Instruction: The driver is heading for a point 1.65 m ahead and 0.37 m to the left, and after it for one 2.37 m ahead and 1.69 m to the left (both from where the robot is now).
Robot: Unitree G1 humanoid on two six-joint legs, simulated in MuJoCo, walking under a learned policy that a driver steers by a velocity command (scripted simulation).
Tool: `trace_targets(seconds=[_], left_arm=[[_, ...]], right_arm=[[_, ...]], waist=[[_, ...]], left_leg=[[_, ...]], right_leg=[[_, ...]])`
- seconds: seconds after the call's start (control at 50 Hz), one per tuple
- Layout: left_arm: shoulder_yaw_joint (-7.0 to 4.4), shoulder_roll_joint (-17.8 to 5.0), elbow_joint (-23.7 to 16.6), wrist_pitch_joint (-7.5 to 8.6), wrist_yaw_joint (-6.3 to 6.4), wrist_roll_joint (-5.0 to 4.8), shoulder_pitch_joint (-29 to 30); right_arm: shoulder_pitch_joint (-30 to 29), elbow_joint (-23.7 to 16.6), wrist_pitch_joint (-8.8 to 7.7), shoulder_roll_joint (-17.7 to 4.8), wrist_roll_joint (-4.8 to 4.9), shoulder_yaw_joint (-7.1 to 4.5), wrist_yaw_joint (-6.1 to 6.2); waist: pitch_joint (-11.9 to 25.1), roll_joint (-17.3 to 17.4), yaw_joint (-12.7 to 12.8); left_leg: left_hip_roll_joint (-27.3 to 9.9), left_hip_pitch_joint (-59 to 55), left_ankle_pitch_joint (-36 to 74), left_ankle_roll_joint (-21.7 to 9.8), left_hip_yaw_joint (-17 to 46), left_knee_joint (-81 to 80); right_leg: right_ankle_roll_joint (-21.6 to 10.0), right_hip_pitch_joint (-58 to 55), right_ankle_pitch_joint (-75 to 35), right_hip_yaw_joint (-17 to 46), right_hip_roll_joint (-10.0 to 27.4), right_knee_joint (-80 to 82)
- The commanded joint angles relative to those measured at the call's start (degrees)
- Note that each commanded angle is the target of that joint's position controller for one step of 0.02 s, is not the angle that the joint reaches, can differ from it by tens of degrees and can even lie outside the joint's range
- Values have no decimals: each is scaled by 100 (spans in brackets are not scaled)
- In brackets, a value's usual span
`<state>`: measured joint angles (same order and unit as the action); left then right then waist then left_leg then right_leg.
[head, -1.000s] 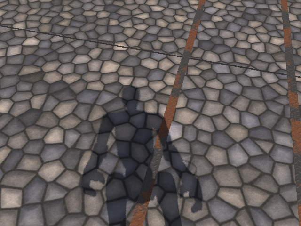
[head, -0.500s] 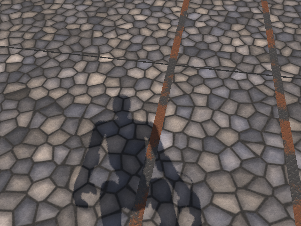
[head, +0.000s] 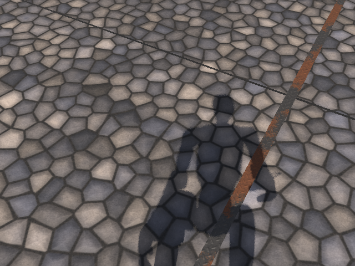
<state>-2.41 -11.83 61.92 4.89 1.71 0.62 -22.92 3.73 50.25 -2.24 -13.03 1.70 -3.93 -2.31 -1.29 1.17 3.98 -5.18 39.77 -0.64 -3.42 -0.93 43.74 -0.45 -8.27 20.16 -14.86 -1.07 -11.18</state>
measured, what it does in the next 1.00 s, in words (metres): walks ahead, turning left: left foot, then right foot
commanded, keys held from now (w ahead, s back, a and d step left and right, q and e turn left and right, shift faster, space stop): w+q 0.40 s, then w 0.60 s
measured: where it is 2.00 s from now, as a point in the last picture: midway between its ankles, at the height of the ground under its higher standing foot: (130, 129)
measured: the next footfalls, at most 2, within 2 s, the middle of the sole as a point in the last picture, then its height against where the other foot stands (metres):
left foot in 0.12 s outside the picture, level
right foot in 0.62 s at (199, 241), level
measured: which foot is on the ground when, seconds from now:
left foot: up 0.00-0.10, down 0.12-0.64, up 0.66-1.00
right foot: down 0.00-0.12, up 0.14-0.60, down 0.62-1.00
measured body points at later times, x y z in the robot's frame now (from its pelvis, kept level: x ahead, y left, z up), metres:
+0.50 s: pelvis +0.29 +0.05 +0.01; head +0.31 +0.08 +0.46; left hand +0.44 +0.35 -0.08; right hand +0.40 -0.21 -0.10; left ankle +0.21 +0.11 -0.73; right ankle +0.53 -0.08 -0.68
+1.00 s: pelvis +0.57 +0.10 +0.01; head +0.60 +0.11 +0.46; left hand +0.47 +0.35 -0.12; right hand +0.85 -0.06 -0.08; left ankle +0.68 +0.31 -0.68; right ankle +0.54 -0.02 -0.73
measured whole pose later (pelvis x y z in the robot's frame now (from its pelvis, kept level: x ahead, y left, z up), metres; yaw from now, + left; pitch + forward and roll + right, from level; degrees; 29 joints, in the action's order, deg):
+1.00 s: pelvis +0.57 +0.10 +0.01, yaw +20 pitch +2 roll -2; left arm -3.0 -14.9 51.9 5.1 -0.7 -0.9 -21.3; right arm 4.9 42.8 -4.3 -15.0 0.6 -2.6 -0.4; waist -1.0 2.2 5.0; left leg -5.9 37.3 -0.3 0.0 2.6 37.4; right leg -2.5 2.5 12.1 -1.5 -3.3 -12.3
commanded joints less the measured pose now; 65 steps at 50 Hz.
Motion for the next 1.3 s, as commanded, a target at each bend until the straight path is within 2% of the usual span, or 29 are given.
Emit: trace_targets(seconds=[0.02,0.08,0.12,0.14,0.16,0.18,0.22,0.28,0.34,0.44,0.56,0.6,0.62,0.64,0.66,0.68,0.7,0.74,0.82,0.92,1.06,1.1,1.14,1.16,1.18,1.2,1.22,1.24,1.3], left_arm=[[-200,-1027,-270,-21,49,-69,-78],[-293,-1342,-450,-131,109,-98,134],[-308,-1433,-624,-125,91,-119,374],[-92,-556,-866,0,-26,77,-11],[-38,-572,-1174,304,-118,-168,190],[-161,-975,-1417,475,-159,-390,1012],[-202,-1002,-1381,515,-85,-280,1055],[-307,-1027,-1421,249,-69,-87,776],[-268,-870,-1725,130,-18,45,1457],[-152,-644,-2053,192,-114,-25,2512],[-161,-916,-2316,347,-327,-80,2941],[-230,-1084,-2202,392,-328,-78,2372],[-327,-1289,-2000,411,-305,-35,1597],[-400,-1596,-1857,401,-271,35,527],[-530,-1934,-1558,318,-313,8,-134],[-390,-1370,-1527,283,-342,-156,-136],[-297,-1060,-1626,249,-321,-172,322],[-208,-897,-1731,187,-322,-54,952],[-180,-897,-1597,226,-324,-66,886],[-257,-1200,-1446,134,-221,-135,577],[-274,-1329,-1139,-30,-185,-213,-10],[-305,-1440,-1131,-92,-157,-211,82],[-235,-1303,-1203,-131,-130,-164,193],[-97,-976,-1386,-108,-112,20,131],[48,-430,-1405,25,-164,-104,-570],[-98,-1115,-1364,116,-195,-234,-135],[-155,-1295,-1527,169,-219,-300,398],[-149,-1208,-1546,168,-192,-250,621],[-161,-953,-1523,9,-183,-145,505]], right_arm=[[-883,-701,-79,-132,3,34,-154],[-119,-705,-38,-579,26,-176,-218],[1550,-335,39,-1255,32,-542,-79],[1743,-257,69,-1714,35,-609,47],[1818,-412,-22,-1662,-76,-519,43],[1714,-358,-118,-1273,-137,-413,40],[815,-527,-271,-843,-86,-283,4],[516,-657,-310,-746,-104,-213,67],[892,-611,-310,-1021,-86,-268,209],[1431,-511,-229,-1008,-52,-247,301],[1980,-264,-156,-981,-86,-208,340],[1854,-301,-110,-1064,-100,-223,357],[1711,-366,-110,-974,-124,-175,336],[1616,-517,-124,-806,-203,-83,321],[2608,-434,-214,-315,-47,48,275],[2439,-372,-266,-772,32,1,280],[1717,-535,-293,-1091,74,-81,271],[1082,-721,-323,-950,-92,-73,279],[1260,-728,-237,-575,-117,-28,269],[291,-1026,-259,-410,-151,82,233],[-694,-1390,-341,-565,-53,81,53],[-410,-1349,-368,-740,-66,11,24],[1055,-925,-366,-1192,-118,-221,88],[2098,-763,-328,-1664,-184,-334,155],[2145,-664,-301,-1867,-181,-346,96],[1990,-720,-297,-1291,-103,-209,84],[1593,-776,-307,-1091,-90,-133,96],[1213,-830,-310,-998,-136,-92,86],[838,-818,-371,-784,-215,-41,55]], waist=[[-704,-388,-133],[25,-868,-759],[856,-658,-1643],[1290,967,-1055],[2224,831,-990],[1481,403,-1166],[515,-343,-573],[314,-187,-155],[72,-37,-300],[-3,312,-771],[-7,477,-914],[204,639,-558],[750,564,-172],[1643,112,272],[2405,-1730,-30],[2069,-1416,121],[1082,-836,174],[214,-202,-123],[213,-588,-414],[55,-506,-178],[-176,-586,29],[3,-658,-228],[931,-499,-943],[1829,418,-1227],[2369,1842,-792],[1806,1045,-995],[1050,734,-934],[691,253,-743],[386,382,-331]], left_leg=[[183,14,-187,-206,-430,-495],[774,-1419,-905,-556,-826,-457],[861,-4093,-738,-972,-239,-1178],[-620,-5988,-1219,-1742,2480,-1292],[-1482,-6519,-2198,-2418,5129,-2552],[-1288,-6075,-1953,-1991,4462,-2925],[-780,-4255,-780,-1567,2949,-2979],[-403,-2971,6,-1435,2153,-3204],[-194,-2447,312,-1387,1727,-3320],[138,-2427,-210,-919,1395,-3139],[-487,-3814,298,-850,2006,-2402],[-462,-4039,1670,-727,1991,-1882],[-169,-3839,2330,-586,1750,-1047],[193,-2938,1359,-390,1415,497],[1135,-678,-2194,90,927,2526],[918,188,-3158,65,1274,3166],[643,530,-2685,41,1199,3302],[175,264,-1931,78,782,2697],[-134,-264,-1629,203,534,1749],[-103,-315,-170,361,284,-103],[186,-571,34,155,190,-1364],[326,-1115,-319,-10,86,-1565],[346,-3306,-182,-349,60,-1631],[-907,-4982,62,-750,1545,-1462],[-1820,-6317,-1179,-1608,4076,-2272],[-1610,-5939,-1898,-1393,3961,-2549],[-1399,-5173,-1629,-1160,3098,-2657],[-1159,-4399,-1029,-1051,2527,-2801],[-789,-3247,-158,-1035,1699,-3301]], right_leg=[[-580,324,-4242,146,1735,6],[-487,134,-7082,-16,1814,-1548],[-191,1497,-5855,32,1507,-4064],[108,3976,67,225,501,-6363],[86,4888,1391,1738,-160,-7490],[-92,5500,870,2103,182,-7426],[-163,5016,18,2053,673,-6400],[69,4159,-263,2043,936,-5502],[350,4305,-1010,1827,836,-4456],[339,3931,-2773,1660,385,-2279],[-28,4113,-2126,1687,273,-1606],[-284,3394,-1714,1497,91,-1364],[-529,2237,-1983,1555,183,-1387],[-941,566,-2134,2508,1072,-1638],[-1928,-1567,-1033,5073,2308,-1254],[-1805,-1500,242,5869,2390,-678],[-1508,-689,376,5032,2145,-541],[-1338,818,-806,3910,1702,-235],[-1335,1510,-2054,2951,1347,152],[-1182,1623,-2476,2187,1135,379],[-974,846,-2472,2155,1494,5],[-852,631,-3282,2120,1553,-435],[-560,1214,-4166,1695,1087,-2189],[-334,2463,-2179,1384,648,-4139],[-120,4483,1323,1709,-212,-5698],[-171,5156,1308,2164,149,-6231],[-239,5371,718,2028,405,-6169],[-203,5112,202,1902,655,-5910],[-74,4398,-396,1893,937,-5302]])
Over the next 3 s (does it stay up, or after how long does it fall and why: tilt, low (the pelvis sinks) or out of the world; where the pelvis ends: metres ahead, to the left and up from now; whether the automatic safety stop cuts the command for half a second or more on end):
stays up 1.60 0.44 0.01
